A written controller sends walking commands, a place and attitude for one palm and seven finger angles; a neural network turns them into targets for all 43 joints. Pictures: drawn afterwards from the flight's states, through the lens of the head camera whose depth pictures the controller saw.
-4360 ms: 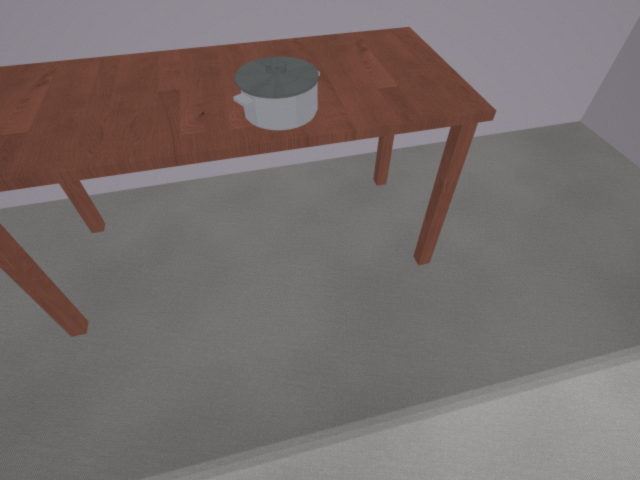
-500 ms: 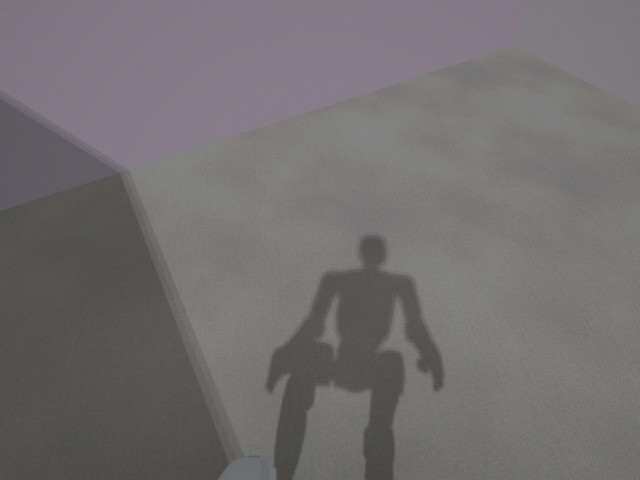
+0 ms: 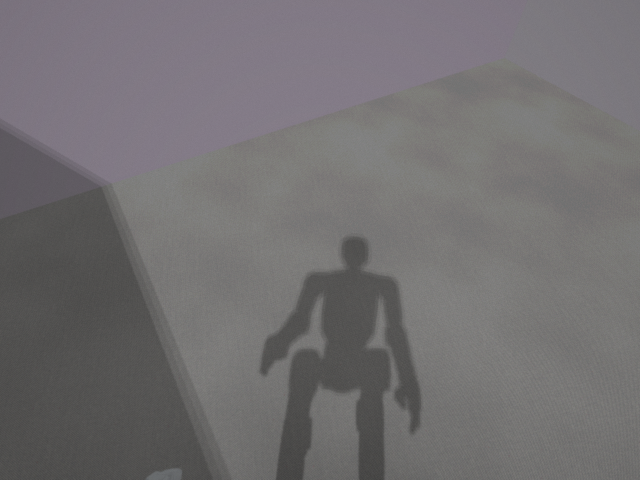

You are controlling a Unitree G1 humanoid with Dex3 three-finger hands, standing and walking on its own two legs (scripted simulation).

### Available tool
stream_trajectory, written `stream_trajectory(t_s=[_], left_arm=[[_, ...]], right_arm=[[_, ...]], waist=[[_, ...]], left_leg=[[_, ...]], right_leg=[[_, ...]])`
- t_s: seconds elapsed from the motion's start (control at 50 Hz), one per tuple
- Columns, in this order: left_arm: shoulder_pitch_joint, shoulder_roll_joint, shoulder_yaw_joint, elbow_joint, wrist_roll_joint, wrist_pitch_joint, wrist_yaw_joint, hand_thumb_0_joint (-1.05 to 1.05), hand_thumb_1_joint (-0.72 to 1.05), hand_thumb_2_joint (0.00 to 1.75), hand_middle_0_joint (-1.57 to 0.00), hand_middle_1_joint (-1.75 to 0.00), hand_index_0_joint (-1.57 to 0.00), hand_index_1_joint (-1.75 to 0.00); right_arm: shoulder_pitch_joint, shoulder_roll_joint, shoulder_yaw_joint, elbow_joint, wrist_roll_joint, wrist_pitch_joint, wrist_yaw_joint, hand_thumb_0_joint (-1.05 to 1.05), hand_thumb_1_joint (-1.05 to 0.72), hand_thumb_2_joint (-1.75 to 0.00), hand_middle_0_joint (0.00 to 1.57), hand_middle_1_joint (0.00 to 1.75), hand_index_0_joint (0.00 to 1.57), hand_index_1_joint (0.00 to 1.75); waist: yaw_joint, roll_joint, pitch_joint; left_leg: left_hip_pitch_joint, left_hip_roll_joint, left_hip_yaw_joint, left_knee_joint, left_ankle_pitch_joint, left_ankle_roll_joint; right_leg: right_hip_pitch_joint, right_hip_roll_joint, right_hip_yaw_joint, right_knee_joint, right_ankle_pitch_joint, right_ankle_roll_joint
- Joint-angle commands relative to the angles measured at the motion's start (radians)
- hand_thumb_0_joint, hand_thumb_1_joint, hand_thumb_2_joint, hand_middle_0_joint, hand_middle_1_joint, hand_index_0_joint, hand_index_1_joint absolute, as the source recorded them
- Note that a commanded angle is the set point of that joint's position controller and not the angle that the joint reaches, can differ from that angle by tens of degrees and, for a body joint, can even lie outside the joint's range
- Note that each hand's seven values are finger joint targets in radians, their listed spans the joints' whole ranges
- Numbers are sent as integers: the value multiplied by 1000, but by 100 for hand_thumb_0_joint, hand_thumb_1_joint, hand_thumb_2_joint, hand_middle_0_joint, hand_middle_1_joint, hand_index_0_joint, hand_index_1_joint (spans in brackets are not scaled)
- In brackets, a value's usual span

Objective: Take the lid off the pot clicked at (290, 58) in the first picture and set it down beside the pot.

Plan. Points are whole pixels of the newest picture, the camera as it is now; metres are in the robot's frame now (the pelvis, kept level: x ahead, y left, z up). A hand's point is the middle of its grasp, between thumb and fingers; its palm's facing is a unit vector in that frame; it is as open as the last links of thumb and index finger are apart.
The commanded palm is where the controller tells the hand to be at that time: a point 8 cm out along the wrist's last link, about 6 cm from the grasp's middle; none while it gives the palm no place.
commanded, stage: turn to face it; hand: left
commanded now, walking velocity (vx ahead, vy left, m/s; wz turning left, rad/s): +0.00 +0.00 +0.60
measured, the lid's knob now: out of the picture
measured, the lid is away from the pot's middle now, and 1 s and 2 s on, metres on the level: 0.00 0.00 0.00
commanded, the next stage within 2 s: none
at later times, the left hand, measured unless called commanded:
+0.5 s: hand out of the picture -0.03 +0.23 -0.19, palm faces +0.37 -0.89 -0.26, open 7.4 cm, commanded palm none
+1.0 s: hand out of the picture -0.02 +0.23 -0.15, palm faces +0.59 -0.75 -0.30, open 7.4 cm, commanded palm none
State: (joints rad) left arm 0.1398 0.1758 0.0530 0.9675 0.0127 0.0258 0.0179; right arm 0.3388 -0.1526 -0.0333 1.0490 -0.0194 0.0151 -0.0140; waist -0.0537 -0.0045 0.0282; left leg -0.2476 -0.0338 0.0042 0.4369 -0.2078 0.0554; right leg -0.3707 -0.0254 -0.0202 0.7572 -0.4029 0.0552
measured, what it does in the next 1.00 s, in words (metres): steps on the spot, turning left: right foot, then left foot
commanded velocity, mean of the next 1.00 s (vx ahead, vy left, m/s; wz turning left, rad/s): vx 0.00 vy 0.00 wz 0.60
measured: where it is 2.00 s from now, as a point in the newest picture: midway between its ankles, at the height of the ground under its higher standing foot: outside the picture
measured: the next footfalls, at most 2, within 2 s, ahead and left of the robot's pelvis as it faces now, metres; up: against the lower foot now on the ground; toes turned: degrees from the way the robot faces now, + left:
right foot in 0.08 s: +0.05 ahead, -0.12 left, +0.00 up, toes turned +1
left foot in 0.50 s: +0.03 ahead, +0.14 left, +0.00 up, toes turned +26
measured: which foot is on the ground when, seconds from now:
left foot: down 0.00-0.10, up 0.12-0.48, down 0.50-0.98, up 1.00-1.00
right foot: up 0.00-0.06, down 0.08-0.50, up 0.52-0.96, down 0.98-1.00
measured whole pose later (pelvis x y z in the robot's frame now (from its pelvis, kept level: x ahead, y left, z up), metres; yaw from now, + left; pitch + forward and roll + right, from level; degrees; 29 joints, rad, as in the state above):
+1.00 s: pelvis +0.01 +0.00 -0.01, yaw +37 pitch +1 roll +0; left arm 0.18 0.22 0.06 0.84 0.01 0.02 0.02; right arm 0.22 -0.23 -0.08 0.91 -0.01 0.07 0.02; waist -0.03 0.05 0.05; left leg -0.43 -0.10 -0.14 0.64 -0.29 0.00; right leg -0.29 -0.01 0.00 0.56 -0.33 0.02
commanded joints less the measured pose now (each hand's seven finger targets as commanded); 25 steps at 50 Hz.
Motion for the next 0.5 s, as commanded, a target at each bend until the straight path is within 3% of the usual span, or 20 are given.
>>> stream_trajectory(t_s=[0.0, 0.02, 0.04, 0.06, 0.08, 0.1, 0.12, 0.14, 0.18, 0.26, 0.36, 0.42, 0.44, 0.46, 0.48], left_arm=[[59, 73, 23, -64, -8, -23, 12, 0, 90, 90, -20, -30, -20, -30], [78, 85, 27, -63, -8, -30, 15, 0, 90, 90, -20, -30, -20, -30], [109, 119, 35, -60, -6, -38, 20, 0, 90, 90, -20, -30, -20, -30], [133, 193, 51, -57, 6, -44, 29, 0, 90, 90, -20, -30, -20, -30], [156, 242, 56, -69, 10, -41, 26, 0, 90, 90, -20, -30, -20, -30], [142, 217, 58, -78, 3, -45, 29, 0, 90, 90, -20, -30, -20, -30], [94, 190, 51, -90, 3, -39, 33, 0, 90, 90, -20, -30, -20, -30], [52, 164, 40, -101, 4, -42, 30, 0, 90, 90, -20, -30, -20, -30], [60, 150, 33, -105, 7, -46, 27, 0, 90, 90, -20, -30, -20, -30], [103, 189, 40, -101, 15, -39, 23, 0, 90, 90, -20, -30, -20, -30], [115, 242, 53, -110, 19, -26, 13, 0, 90, 90, -20, -30, -20, -30], [116, 255, 58, -111, 14, -19, 7, 0, 90, 90, -20, -30, -20, -30], [114, 256, 59, -119, 7, -15, 4, 0, 90, 90, -20, -30, -20, -30], [120, 216, 56, -146, 1, -12, -4, 0, 90, 90, -20, -30, -20, -30], [72, 161, 33, -199, -1, -12, -6, 0, 90, 90, -20, -30, -20, -30]], right_arm=[[-19, -205, -62, -83, 2, -15, -11, 0, -90, -90, 20, 30, 20, 30], [-29, -197, -64, -89, 8, -15, -8, 0, -90, -90, 20, 30, 20, 30], [-35, -174, -63, -100, 15, -16, -3, 0, -90, -90, 20, 30, 20, 30], [-33, -115, -54, -120, 23, -18, 4, 0, -90, -90, 20, 30, 20, 30], [-41, -113, -60, -146, 15, -12, 3, 0, -90, -90, 20, 30, 20, 30], [-71, -134, -68, -139, 2, 8, 3, 0, -90, -90, 20, 30, 20, 30], [-78, -129, -70, -136, 4, 17, 6, 0, -90, -90, 20, 30, 20, 30], [-71, -122, -68, -121, 1, 21, 14, 0, -90, -90, 20, 30, 20, 30], [-85, -114, -64, -127, 1, 25, 23, 0, -90, -90, 20, 30, 20, 30], [-179, -110, -58, -169, 3, 32, 34, 0, -90, -90, 20, 30, 20, 30], [-258, -129, -49, -224, 9, 26, 45, 0, -90, -90, 20, 30, 20, 30], [-221, -161, -53, -238, 5, 17, 44, 0, -90, -90, 20, 30, 20, 30], [-157, -203, -65, -229, 2, 11, 44, 0, -90, -90, 20, 30, 20, 30], [-74, -317, -94, -221, -4, 0, 38, 0, -90, -90, 20, 30, 20, 30], [-3, -420, -116, -213, 4, -1, 33, 0, -90, -90, 20, 30, 20, 30]], waist=[[53, 130, -81], [67, 110, -87], [81, 44, -108], [84, -168, -114], [96, -241, -111], [96, -219, -86], [67, -166, -46], [45, -117, -20], [48, -141, -18], [74, -156, 0], [94, -220, -9], [67, -182, -54], [28, -117, -96], [-17, 136, -175], [-55, 353, -189]], left_leg=[[45, 239, -293, -30, 446, 98], [0, 216, -287, 5, 418, 70], [-99, 175, -254, 59, 293, 23], [-279, 56, -104, 201, 7, -49], [-337, -6, 0, 408, -380, -88], [-341, 37, -37, 584, -400, -93], [-353, 56, -32, 685, -353, -99], [-362, 81, -16, 739, -289, -111], [-359, 88, 16, 742, -247, -128], [-304, 89, 64, 601, -234, -136], [-194, 71, 126, 385, -208, -119], [-53, 52, 155, 170, -93, -101], [92, 64, 131, 44, 24, -86], [300, 258, -137, -19, 262, 8], [341, 491, -429, -63, 625, 161]], right_leg=[[96, 18, -10, -183, 93, -6], [179, 9, -8, -305, 185, -8], [314, -61, 51, -396, 284, -23], [445, -274, 222, -431, 420, -92], [403, -462, 312, -447, 517, -207], [315, -451, 291, -461, 538, -236], [276, -410, 235, -448, 549, -233], [265, -355, 137, -420, 586, -217], [275, -317, 43, -395, 666, -200], [251, -322, -12, -391, 634, -197], [240, -334, -72, -347, 603, -175], [230, -323, -128, -226, 583, -120], [158, -312, -162, -93, 531, -78], [-54, -217, -196, 144, 252, -3], [-254, -103, -136, 363, -291, 51]])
